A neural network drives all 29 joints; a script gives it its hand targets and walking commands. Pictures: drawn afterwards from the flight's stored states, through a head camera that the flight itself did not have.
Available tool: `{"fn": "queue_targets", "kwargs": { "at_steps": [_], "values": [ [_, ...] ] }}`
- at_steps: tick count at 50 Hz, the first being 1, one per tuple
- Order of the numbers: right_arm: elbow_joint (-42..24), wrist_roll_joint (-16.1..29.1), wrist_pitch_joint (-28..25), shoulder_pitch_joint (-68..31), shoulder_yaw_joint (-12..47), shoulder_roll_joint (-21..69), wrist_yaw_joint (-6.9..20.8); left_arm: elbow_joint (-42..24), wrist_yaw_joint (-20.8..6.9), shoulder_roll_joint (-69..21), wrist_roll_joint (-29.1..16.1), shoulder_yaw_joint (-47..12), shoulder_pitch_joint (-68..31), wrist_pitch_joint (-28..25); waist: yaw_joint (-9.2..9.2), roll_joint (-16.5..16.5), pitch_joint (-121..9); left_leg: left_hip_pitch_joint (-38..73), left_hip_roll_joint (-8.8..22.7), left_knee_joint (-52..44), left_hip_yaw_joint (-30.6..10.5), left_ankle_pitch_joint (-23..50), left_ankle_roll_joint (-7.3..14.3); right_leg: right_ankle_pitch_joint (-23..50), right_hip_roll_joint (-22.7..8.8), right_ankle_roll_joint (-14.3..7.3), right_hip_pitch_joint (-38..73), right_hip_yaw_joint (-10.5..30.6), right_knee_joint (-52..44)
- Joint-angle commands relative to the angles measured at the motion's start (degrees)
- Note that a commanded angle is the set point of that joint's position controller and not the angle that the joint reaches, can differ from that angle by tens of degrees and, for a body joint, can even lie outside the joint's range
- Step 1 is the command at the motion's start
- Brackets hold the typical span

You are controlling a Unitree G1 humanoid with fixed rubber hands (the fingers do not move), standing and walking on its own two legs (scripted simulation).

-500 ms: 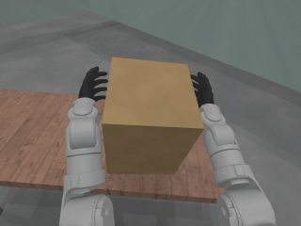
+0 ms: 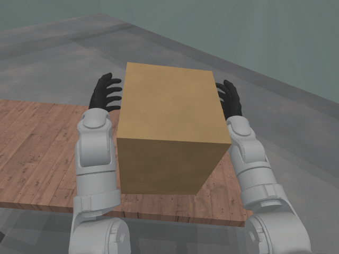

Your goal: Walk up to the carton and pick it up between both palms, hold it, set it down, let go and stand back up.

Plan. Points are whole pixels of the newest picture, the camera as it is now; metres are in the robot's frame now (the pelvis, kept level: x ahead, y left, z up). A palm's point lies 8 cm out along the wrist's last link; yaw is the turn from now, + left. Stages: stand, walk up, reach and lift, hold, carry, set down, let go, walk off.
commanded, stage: hold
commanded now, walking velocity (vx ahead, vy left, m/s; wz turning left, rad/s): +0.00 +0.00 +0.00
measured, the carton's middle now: (164, 134) +0.36 +0.01 +0.12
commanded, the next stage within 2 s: none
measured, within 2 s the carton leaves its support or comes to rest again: neither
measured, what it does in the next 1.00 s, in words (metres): stands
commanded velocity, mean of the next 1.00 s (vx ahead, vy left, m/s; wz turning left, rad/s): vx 0.00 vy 0.00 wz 0.00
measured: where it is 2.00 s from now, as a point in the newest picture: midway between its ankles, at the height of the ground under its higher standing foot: outside the picture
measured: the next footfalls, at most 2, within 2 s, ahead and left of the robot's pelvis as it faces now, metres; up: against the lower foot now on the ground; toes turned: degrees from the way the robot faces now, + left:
none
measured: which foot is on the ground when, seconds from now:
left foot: down 0.00-1.00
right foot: down 0.00-1.00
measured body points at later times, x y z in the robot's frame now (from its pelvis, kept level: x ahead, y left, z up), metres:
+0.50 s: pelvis +0.01 +0.00 +0.00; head -0.04 +0.02 +0.45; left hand +0.37 +0.15 +0.20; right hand +0.37 -0.15 +0.18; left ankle +0.02 +0.13 -0.75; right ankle +0.03 -0.11 -0.75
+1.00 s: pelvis +0.00 +0.00 +0.00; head -0.05 +0.02 +0.45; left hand +0.37 +0.15 +0.20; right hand +0.38 -0.15 +0.18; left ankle +0.02 +0.13 -0.75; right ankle +0.03 -0.11 -0.75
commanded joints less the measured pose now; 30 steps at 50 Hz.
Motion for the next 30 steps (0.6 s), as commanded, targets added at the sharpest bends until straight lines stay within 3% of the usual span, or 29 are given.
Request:
{"fn": "queue_targets", "kwargs": {
  "at_steps": [1,2,4,5,6,8,9,10,11,13,14,15,16,17,22,23,24,26,27,28,29,30],
  "values": [
    [-11.2,1.2,-2.8,-36.8,16.7,25.5,5.0,3.3,-7.5,-23.4,-6.9,-22.0,-29.4,-1.3,-0.68,3.9,-11.4,-5.9,-2.7,-4.3,5.3,4.2,0.0,-1.6,2.2,2.0,6.5,-1.5,-1.6],
    [-14.4,2.1,-3.9,-37.2,18.6,27.1,5.3,-1.8,-7.0,-24.2,-7.6,-23.0,-31.1,-2.5,0.13,3.5,-16.9,-4.4,-2.6,-3.6,5.1,7.8,0.2,1.5,2.4,2.1,7.7,-2.0,-0.3],
    [-14.7,1.3,-4.5,-37.8,17.9,26.6,5.0,-1.2,-6.7,-24.2,-9.3,-24.6,-31.3,-3.1,-0.94,2.9,-19.4,-3.6,-3.1,-2.9,4.8,9.1,-0.3,3.4,2.3,2.2,8.5,-2.3,0.0],
    [-16.9,2.3,-4.8,-37.2,20.2,28.0,4.7,-2.6,-6.5,-25.2,-9.8,-25.3,-29.2,-3.4,-0.79,2.8,-21.8,-0.7,-2.6,-1.6,4.6,15.9,-0.4,9.2,2.7,2.4,8.3,-2.3,0.9],
    [-14.6,2.0,-4.4,-38.4,18.9,26.4,4.8,-0.1,-6.3,-23.5,-8.6,-24.0,-30.1,-3.1,-0.67,3.7,-18.0,-2.1,-2.9,-1.8,4.4,13.1,-0.8,4.7,2.7,2.1,6.3,-2.1,-0.1],
    [-13.1,1.6,-3.4,-36.6,18.9,27.2,4.6,1.6,-7.2,-22.1,-7.6,-21.6,-28.6,-2.4,0.46,2.1,-14.7,-4.5,-3.1,-3.1,5.2,8.3,0.7,3.9,1.9,2.6,8.1,-1.6,-0.4],
    [-13.8,1.7,-3.2,-34.3,19.4,27.4,4.4,-0.4,-7.4,-22.6,-7.8,-22.0,-27.6,-2.2,-0.75,1.8,-16.3,-4.5,-3.7,-3.1,5.6,8.9,0.8,7.5,1.4,3.0,10.8,-1.3,-0.2],
    [-12.1,1.4,-2.8,-35.6,18.4,27.6,4.4,1.9,-7.9,-21.9,-7.5,-21.6,-30.5,-2.4,-1.13,1.6,-15.0,-5.4,-3.4,-3.7,5.5,5.1,1.0,4.8,0.9,2.8,9.7,-1.1,-0.4],
    [-13.9,2.4,-3.3,-35.5,19.7,28.1,4.2,-1.5,-7.7,-22.8,-7.1,-22.1,-29.8,-2.5,0.11,2.9,-17.4,-3.8,-3.4,-3.4,5.7,9.1,0.7,6.1,1.6,2.9,10.2,-1.5,0.2],
    [-15.0,2.5,-3.8,-34.7,19.7,27.1,4.1,-3.2,-7.3,-24.5,-9.0,-25.3,-30.4,-3.1,-1.85,4.0,-18.9,-1.9,-3.0,-1.5,4.6,14.9,-0.9,9.1,2.3,2.6,9.4,-1.8,0.9],
    [-15.5,2.0,-3.7,-35.4,19.6,26.6,4.1,-2.0,-7.2,-23.2,-8.6,-23.6,-29.6,-2.8,-0.75,3.5,-17.6,-2.5,-3.4,-1.6,4.8,14.0,-0.7,7.3,2.5,2.4,8.8,-2.2,0.4],
    [-16.3,2.9,-3.9,-35.2,20.6,27.1,4.1,-4.3,-6.9,-24.3,-9.4,-25.5,-29.1,-3.1,-1.1,4.3,-19.3,-1.4,-3.3,-1.3,4.5,15.7,-0.7,9.3,2.5,2.6,8.4,-2.0,0.8],
    [-17.3,2.6,-3.7,-35.6,21.1,27.8,3.6,-2.0,-7.2,-22.9,-8.7,-23.1,-27.8,-2.5,-0.8,2.2,-17.2,-2.4,-3.9,-1.8,5.2,13.5,0.2,10.4,1.9,3.3,9.5,-1.6,0.1],
    [-15.4,3.0,-3.1,-34.6,21.7,27.2,3.6,-1.1,-7.4,-22.0,-7.5,-22.3,-27.8,-2.4,0.37,2.2,-16.3,-3.0,-3.9,-2.0,5.1,12.8,0.6,9.5,2.1,3.3,9.9,-1.4,0.1],
    [-17.4,3.2,-2.7,-34.1,20.9,26.6,3.5,-3.7,-7.7,-23.3,-9.2,-24.3,-27.7,-2.3,-1.43,3.0,-17.7,-1.8,-3.3,-1.9,4.7,13.9,-0.1,9.9,2.6,2.8,9.4,-1.6,0.4],
    [-17.6,3.6,-2.8,-36.6,21.2,27.7,3.5,-2.0,-7.8,-23.1,-9.1,-24.2,-29.0,-2.1,-0.59,3.5,-16.9,-2.6,-3.4,-2.1,4.8,11.8,-0.3,7.8,2.3,2.7,8.5,-1.6,-0.3],
    [-21.9,4.2,-3.5,-34.8,23.2,28.5,3.2,-6.7,-7.5,-24.4,-10.6,-26.7,-27.9,-2.6,-1.37,3.8,-21.0,-0.5,-3.2,-0.6,4.4,18.6,-0.7,14.1,2.6,3.0,9.9,-1.8,1.6],
    [-14.1,3.3,-2.2,-32.6,20.3,26.5,3.7,-4.7,-7.1,-22.9,-8.6,-25.4,-30.1,-2.3,-0.99,5.6,-15.8,-2.2,-3.3,-1.2,4.4,14.1,-1.3,6.7,2.9,2.1,7.7,-1.7,0.4],
    [-17.4,4.3,-3.0,-33.6,22.3,27.8,3.6,-7.0,-7.0,-23.4,-8.9,-25.7,-28.5,-2.5,-0.14,4.4,-18.7,-1.0,-3.2,-0.9,4.5,17.1,-0.7,10.2,2.8,2.7,8.9,-1.9,0.9],
    [-14.3,3.1,-2.1,-36.3,18.2,24.0,4.2,-2.0,-6.9,-21.5,-7.4,-22.4,-28.9,-1.6,-0.06,4.3,-14.2,-3.2,-3.1,-2.5,4.6,10.7,-0.4,3.0,3.0,2.2,6.3,-2.2,-0.5],
    [-17.8,3.6,-2.9,-35.6,21.0,27.2,3.7,-3.6,-7.5,-23.1,-8.6,-23.8,-28.0,-1.6,-0.27,3.3,-17.2,-2.3,-3.4,-1.9,4.9,12.8,0.1,7.6,2.4,2.4,9.0,-1.7,-0.1],
    [-15.1,2.6,-2.0,-34.2,19.8,25.8,3.5,-0.5,-7.7,-22.1,-7.0,-21.9,-26.6,-0.7,-0.26,2.7,-13.4,-3.3,-3.6,-2.5,5.3,10.4,0.2,6.1,2.2,2.6,8.9,-1.4,-0.6]
  ]
}}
